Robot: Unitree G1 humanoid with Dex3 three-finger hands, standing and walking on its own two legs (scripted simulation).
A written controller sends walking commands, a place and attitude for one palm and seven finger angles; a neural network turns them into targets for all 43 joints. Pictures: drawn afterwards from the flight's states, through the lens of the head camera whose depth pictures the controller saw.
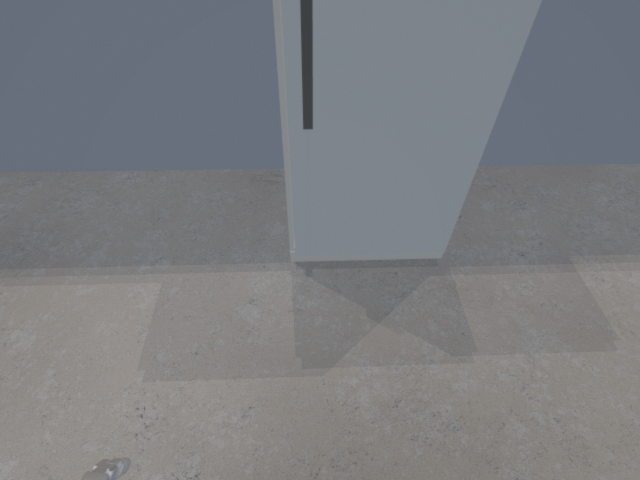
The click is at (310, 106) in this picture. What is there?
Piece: fridge door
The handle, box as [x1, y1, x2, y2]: [300, 0, 312, 128]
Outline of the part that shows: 300,0 303,128 312,128 312,0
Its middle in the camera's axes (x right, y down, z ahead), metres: -0.03 -0.43 +0.91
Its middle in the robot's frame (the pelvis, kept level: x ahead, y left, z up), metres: +0.98 +0.09 +0.09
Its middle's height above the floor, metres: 0.86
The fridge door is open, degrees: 0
